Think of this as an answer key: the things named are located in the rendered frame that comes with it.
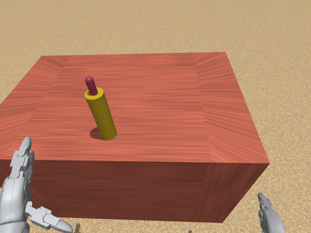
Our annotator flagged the bottle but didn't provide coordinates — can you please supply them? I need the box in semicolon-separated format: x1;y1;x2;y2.
85;76;117;141

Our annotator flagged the right robot hand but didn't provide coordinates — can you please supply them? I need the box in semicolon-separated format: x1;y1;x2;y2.
258;193;286;233

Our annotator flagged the left robot hand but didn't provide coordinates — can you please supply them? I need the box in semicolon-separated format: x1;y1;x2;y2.
0;136;73;233

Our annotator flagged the left robot arm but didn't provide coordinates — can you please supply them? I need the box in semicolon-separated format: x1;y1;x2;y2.
0;220;30;233

